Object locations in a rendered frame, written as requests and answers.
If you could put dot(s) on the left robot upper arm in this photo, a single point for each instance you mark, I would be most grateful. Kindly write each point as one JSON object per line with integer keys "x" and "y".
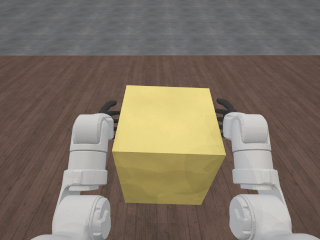
{"x": 81, "y": 217}

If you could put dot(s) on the robot left hand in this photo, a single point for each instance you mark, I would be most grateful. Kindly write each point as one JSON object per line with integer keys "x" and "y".
{"x": 104, "y": 109}

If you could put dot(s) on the right robot upper arm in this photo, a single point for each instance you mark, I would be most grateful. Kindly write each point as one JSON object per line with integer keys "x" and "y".
{"x": 261, "y": 217}

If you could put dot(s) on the carton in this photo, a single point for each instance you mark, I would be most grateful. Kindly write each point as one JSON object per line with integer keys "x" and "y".
{"x": 168, "y": 146}

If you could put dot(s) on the right robot forearm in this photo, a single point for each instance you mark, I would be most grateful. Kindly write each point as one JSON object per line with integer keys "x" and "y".
{"x": 251, "y": 147}

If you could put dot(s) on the robot right hand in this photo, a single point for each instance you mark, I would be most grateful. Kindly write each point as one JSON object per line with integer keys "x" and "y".
{"x": 229, "y": 108}

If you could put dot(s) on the left robot forearm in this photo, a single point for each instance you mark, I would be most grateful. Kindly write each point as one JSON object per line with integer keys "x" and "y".
{"x": 87, "y": 159}

